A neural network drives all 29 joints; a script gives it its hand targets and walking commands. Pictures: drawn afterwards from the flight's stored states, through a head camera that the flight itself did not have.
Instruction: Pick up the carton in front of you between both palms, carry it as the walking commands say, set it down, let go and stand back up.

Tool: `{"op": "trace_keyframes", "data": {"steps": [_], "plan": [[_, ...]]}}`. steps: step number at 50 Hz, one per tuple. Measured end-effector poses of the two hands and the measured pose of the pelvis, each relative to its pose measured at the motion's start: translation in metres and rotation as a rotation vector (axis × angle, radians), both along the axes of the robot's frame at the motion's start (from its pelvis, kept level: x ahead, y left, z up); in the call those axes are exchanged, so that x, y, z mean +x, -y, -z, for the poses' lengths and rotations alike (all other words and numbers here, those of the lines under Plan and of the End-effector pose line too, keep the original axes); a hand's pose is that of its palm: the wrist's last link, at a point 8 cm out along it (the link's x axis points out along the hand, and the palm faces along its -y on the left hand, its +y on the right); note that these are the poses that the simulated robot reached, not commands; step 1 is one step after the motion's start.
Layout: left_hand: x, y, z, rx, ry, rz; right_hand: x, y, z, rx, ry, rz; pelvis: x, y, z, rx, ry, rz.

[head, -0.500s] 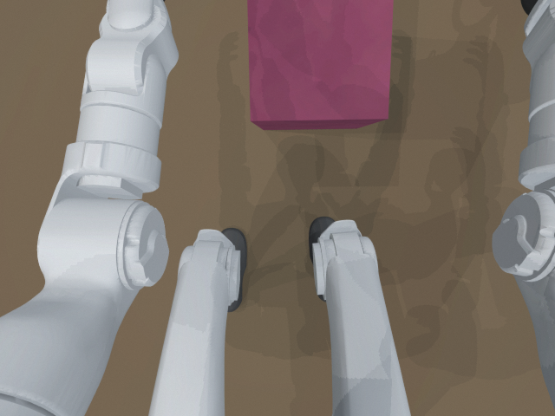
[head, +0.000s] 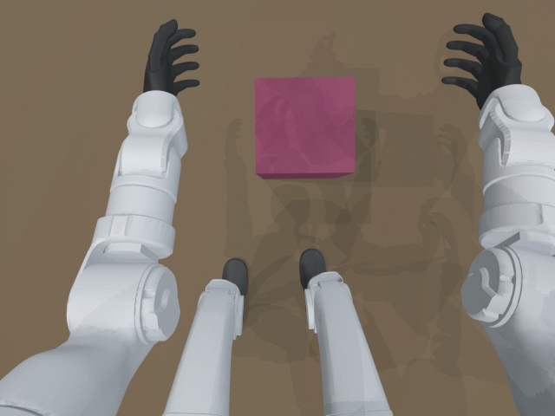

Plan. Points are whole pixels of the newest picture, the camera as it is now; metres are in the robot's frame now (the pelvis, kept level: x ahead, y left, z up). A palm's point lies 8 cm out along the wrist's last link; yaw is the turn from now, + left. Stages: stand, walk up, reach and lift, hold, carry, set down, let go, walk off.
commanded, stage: let go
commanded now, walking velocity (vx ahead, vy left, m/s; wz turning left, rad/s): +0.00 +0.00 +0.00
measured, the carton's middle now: (301, 135) +0.51 -0.07 -0.54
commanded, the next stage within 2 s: stand in 1.20 s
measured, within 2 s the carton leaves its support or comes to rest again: neither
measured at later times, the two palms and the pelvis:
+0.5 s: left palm (42, 244) +0.33 +0.21 -0.01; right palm (529, 241) +0.32 -0.24 -0.01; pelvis +0.05 +0.01 +0.09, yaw -1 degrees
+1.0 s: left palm out of the picture +0.25 +0.26 +0.05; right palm (529, 360) +0.23 -0.20 +0.05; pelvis +0.08 +0.03 +0.11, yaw -2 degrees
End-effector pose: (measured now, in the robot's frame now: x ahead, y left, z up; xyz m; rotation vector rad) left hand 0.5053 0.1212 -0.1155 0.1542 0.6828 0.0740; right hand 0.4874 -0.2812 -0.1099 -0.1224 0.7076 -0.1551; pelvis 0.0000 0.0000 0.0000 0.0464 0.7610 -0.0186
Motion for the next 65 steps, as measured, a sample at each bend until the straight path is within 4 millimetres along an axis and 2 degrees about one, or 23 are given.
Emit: {"op": "trace_keyframes", "data": {"steps": [7, 16, 30, 36, 44, 59, 61, 65], "plan": [[-0.052, -0.021, -0.023, 0.035, -0.051, 0.018, -0.052, -0.004, -0.02, -0.023, -0.049, -0.028, 0.02, 0.002, -0.032, -0.01, 0.066, -0.002], [-0.104, -0.053, -0.068, 0.035, -0.064, 0.038, -0.105, -0.014, -0.067, -0.012, -0.045, -0.033, 0.04, -0.001, -0.061, -0.026, 0.183, 0.0], [-0.209, -0.106, -0.127, 0.018, -0.095, 0.022, -0.207, -0.053, -0.124, -0.007, -0.08, -0.055, 0.062, -0.018, -0.099, -0.053, 0.486, -0.008], [-0.241, -0.125, -0.149, 0.017, -0.092, 0.022, -0.24, -0.066, -0.145, -0.006, -0.084, -0.055, 0.074, -0.026, -0.11, -0.062, 0.633, -0.002], [-0.258, -0.138, -0.161, 0.019, -0.1, 0.028, -0.254, -0.077, -0.155, -0.003, -0.09, -0.062, 0.081, -0.033, -0.113, -0.068, 0.77, 0.006], [-0.255, -0.129, -0.161, 0.015, -0.118, 0.039, -0.255, -0.072, -0.155, -0.009, -0.109, -0.058, 0.081, -0.028, -0.112, -0.071, 0.836, 0.013], [-0.256, -0.13, -0.158, 0.032, -0.119, 0.033, -0.255, -0.067, -0.154, -0.033, -0.115, -0.049, 0.081, -0.026, -0.111, -0.07, 0.823, 0.011], [-0.265, -0.152, -0.146, 0.127, -0.171, 0.003, -0.257, -0.043, -0.147, -0.12, -0.13, -0.031, 0.082, -0.023, -0.107, -0.066, 0.784, 0.003]]}}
